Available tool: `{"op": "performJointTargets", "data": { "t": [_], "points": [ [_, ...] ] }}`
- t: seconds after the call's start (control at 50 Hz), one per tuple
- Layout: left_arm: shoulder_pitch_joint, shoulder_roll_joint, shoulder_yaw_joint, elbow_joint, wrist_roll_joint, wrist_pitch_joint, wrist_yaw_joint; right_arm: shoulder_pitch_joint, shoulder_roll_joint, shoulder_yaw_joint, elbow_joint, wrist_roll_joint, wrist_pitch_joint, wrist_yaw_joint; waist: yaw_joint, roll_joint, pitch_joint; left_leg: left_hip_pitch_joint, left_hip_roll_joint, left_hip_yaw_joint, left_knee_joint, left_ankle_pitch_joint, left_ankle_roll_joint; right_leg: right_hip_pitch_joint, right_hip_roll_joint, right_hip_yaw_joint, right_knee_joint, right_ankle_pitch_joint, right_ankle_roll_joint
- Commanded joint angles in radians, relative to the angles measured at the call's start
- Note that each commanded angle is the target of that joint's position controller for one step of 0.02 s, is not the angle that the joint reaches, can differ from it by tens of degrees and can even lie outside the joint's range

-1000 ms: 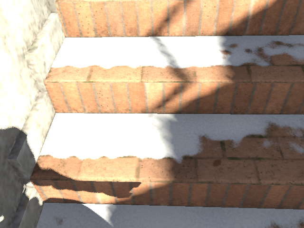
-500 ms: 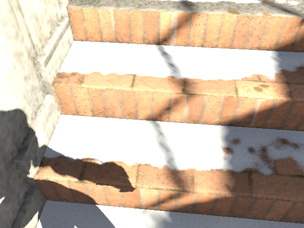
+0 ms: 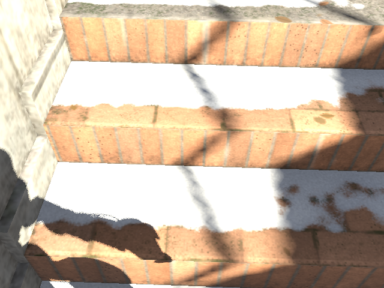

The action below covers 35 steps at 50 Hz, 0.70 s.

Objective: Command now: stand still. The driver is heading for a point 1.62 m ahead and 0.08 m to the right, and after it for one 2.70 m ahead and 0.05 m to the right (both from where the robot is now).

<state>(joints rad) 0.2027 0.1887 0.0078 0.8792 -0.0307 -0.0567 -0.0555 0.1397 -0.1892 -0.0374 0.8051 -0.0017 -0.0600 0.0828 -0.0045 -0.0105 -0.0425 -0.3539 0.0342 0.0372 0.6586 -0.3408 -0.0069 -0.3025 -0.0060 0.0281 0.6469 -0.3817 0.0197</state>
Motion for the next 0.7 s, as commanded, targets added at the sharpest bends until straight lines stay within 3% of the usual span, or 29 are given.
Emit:
{"op": "performJointTargets", "data": {
  "t": [0.02,0.08,0.32,0.34,0.42,0.54,0.7],
  "points": [
    [0.029,0.088,0.023,-0.021,0.004,0.002,0.011,-0.02,-0.077,-0.015,-0.045,0.001,-0.012,0.009,0.011,0.038,-0.056,0.11,0.044,-0.065,-0.078,0.383,0.043,-0.016,-0.014,0.017,-0.081,0.304,-0.001],
    [0.029,0.086,0.023,-0.003,0.001,0.001,0.019,-0.028,-0.078,-0.014,-0.035,-0.01,-0.01,0.015,0.007,0.033,-0.036,0.096,0.049,-0.069,-0.091,0.312,0.044,-0.031,-0.008,0.004,-0.087,0.237,0.004],
    [0.078,0.066,0.011,0.069,0.006,-0.008,0.014,0.008,-0.065,-0.008,0.046,-0.012,0.006,0.009,0.0,0.023,0.015,0.08,0.037,-0.057,-0.136,0.173,0.046,-0.043,-0.004,-0.008,-0.133,0.152,-0.004],
    [0.084,0.069,0.01,0.07,0.001,-0.01,0.008,0.02,-0.085,-0.015,0.049,-0.013,0.004,0.004,-0.007,0.021,0.007,0.093,0.031,-0.043,-0.135,0.153,0.04,-0.049,-0.005,0.006,-0.145,0.136,-0.014],
    [0.082,0.046,0.004,0.086,0.008,-0.01,-0.004,0.044,-0.074,-0.013,0.084,-0.01,0.007,-0.005,-0.006,0.012,0.027,0.079,0.024,-0.029,-0.147,0.133,0.032,-0.035,-0.008,0.019,-0.167,0.135,-0.028],
    [0.096,0.049,0.003,0.119,0.008,-0.006,-0.025,0.064,-0.071,-0.007,0.111,-0.008,0.015,0.001,0.001,0.006,0.05,0.058,0.016,-0.013,-0.163,0.12,0.03,-0.001,-0.003,0.02,-0.181,0.137,-0.033],
    [0.111,0.049,-0.004,0.149,0.012,0.002,-0.029,0.119,-0.07,0.004,0.138,-0.004,0.015,0.003,0.003,0.009,0.062,0.058,0.017,-0.002,-0.168,0.15,0.025,0.021,0.004,0.017,-0.194,0.169,-0.039]
  ]
}}
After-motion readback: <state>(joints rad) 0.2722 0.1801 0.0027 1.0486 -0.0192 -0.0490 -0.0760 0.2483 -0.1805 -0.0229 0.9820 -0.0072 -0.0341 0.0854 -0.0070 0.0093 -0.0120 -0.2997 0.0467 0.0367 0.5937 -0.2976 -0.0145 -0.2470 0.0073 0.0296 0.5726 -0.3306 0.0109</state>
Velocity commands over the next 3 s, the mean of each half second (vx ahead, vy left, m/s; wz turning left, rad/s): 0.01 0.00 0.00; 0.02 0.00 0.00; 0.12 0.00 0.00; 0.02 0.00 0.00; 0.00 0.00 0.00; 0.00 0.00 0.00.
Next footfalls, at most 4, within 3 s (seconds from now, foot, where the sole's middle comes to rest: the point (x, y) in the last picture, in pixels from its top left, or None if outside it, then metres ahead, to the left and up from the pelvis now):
1.42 left None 0.06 0.11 -0.58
1.56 left None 0.03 0.12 -0.76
1.80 right None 0.15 -0.14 -0.60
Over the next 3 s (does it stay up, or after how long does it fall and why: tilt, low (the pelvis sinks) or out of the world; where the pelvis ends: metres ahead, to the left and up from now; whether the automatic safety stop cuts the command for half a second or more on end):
stays up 0.07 0.01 0.02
